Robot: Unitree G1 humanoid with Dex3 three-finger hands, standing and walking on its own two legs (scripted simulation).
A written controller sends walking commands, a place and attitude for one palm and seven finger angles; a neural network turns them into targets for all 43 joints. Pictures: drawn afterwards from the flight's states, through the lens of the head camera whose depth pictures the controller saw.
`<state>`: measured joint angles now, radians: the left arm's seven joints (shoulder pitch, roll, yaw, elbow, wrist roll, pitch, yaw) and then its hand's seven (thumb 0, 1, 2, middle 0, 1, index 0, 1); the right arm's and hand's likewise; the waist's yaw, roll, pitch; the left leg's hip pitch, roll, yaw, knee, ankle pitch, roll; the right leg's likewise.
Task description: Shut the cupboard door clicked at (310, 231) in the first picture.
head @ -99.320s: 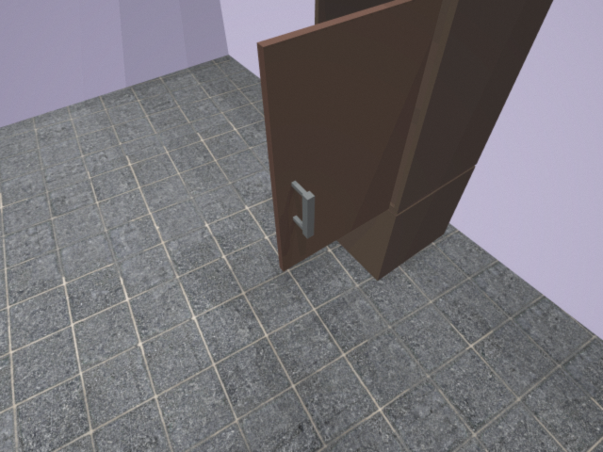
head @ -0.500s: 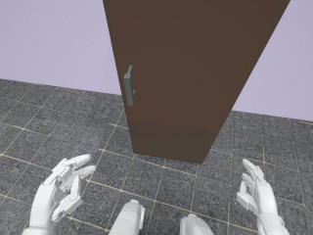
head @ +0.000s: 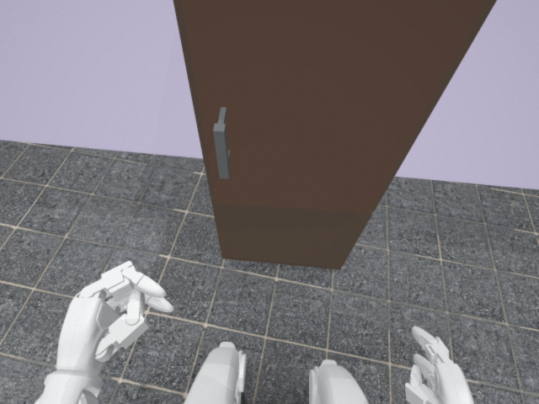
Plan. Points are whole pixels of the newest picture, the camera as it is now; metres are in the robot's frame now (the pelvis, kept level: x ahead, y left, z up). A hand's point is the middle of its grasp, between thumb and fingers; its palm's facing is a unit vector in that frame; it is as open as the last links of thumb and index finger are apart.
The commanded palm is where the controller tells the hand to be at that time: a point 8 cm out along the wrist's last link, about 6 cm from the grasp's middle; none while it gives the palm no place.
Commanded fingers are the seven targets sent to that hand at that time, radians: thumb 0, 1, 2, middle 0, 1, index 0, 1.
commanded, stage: raise the hand and make a fist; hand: left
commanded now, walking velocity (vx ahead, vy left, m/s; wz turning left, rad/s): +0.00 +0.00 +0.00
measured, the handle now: (223, 144) +0.54 +0.12 +0.02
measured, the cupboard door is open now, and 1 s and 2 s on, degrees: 2 2 2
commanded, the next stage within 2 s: bring the fist close to the handle in 0.94 s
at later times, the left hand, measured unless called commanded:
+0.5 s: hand (141, 307) +0.23 +0.18 +0.05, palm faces +0.00 -1.00 -0.04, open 3.1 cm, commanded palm +0.21 +0.23 +0.05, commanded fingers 0.00 0.90 0.90 -1.30 -1.50 -1.30 -1.50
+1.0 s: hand (157, 304) +0.24 +0.16 +0.05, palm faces +0.00 -1.00 -0.04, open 3.1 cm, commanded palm +0.21 +0.22 +0.05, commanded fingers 0.00 0.90 0.90 -1.30 -1.50 -1.30 -1.50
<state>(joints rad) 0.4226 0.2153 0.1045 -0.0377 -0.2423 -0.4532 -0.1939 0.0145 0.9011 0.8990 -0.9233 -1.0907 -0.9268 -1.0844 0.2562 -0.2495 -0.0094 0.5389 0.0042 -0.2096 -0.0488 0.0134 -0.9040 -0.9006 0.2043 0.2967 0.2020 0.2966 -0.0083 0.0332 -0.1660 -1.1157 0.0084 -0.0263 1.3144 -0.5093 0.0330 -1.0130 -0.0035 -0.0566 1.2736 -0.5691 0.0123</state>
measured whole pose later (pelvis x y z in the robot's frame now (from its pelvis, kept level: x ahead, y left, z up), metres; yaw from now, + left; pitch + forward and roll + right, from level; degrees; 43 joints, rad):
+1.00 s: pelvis +0.02 -0.02 +0.00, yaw +0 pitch +19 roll -3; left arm 0.39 0.23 0.14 -0.01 -0.27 -0.43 -0.25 0.01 0.90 0.90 -1.30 -1.50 -1.30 -1.50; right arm 0.23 -0.24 0.00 0.49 0.01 -0.14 -0.05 0.01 -0.91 -0.90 0.20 0.30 0.20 0.30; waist 0.00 0.04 -0.19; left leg -1.11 0.02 -0.05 1.33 -0.54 0.00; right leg -1.01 0.02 -0.07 1.30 -0.61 -0.02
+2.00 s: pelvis +0.01 -0.01 -0.01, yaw -1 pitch +24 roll -2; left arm -0.47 0.18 0.14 0.73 -0.10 -0.49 -0.02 0.01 0.90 0.90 -1.30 -1.50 -1.31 -1.50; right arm 0.24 -0.24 0.00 0.61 -0.03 -0.03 0.01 0.01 -0.91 -0.90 0.20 0.30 0.20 0.30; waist -0.08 0.04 -0.18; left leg -1.21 0.02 -0.01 1.33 -0.53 0.02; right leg -1.13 0.01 -0.04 1.31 -0.59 0.00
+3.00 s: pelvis +0.00 -0.02 -0.03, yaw -1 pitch +26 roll -3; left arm -0.81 0.32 0.22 1.11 -0.09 -0.56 -0.19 -0.06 0.81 0.99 -1.31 -1.50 -1.31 -1.50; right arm 0.28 -0.26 0.00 0.67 -0.03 0.03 0.00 0.00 -0.91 -0.90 0.20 0.30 0.20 0.30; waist -0.12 0.05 -0.17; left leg -1.34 0.02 -0.04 1.39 -0.52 0.01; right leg -1.24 0.01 -0.07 1.37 -0.59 -0.01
